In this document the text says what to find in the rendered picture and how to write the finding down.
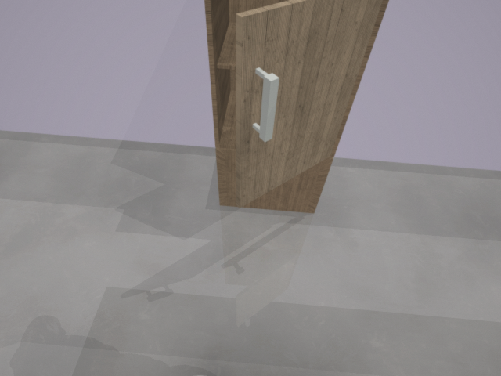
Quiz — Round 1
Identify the cupboard door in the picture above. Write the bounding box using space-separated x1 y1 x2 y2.
236 0 383 208

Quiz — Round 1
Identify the handle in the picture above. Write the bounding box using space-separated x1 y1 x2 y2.
253 67 279 142

